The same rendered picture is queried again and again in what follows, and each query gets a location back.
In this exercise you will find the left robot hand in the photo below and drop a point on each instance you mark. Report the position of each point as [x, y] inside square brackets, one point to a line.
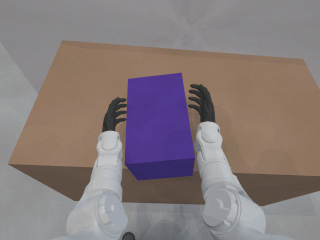
[110, 121]

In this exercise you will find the robot left forearm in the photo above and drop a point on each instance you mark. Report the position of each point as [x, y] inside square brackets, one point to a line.
[106, 175]

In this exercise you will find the carton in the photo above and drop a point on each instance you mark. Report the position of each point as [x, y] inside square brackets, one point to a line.
[158, 141]

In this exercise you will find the right robot hand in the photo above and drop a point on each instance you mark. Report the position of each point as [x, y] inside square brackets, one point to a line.
[206, 107]

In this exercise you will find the robot right forearm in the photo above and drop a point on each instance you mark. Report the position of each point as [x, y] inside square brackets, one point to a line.
[214, 169]

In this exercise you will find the left robot upper arm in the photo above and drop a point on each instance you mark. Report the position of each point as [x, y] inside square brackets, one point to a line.
[101, 218]

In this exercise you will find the right robot upper arm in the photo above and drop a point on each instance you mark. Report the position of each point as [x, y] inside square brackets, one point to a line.
[231, 216]

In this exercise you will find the pedestal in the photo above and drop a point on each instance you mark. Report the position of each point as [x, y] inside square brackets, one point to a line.
[267, 109]

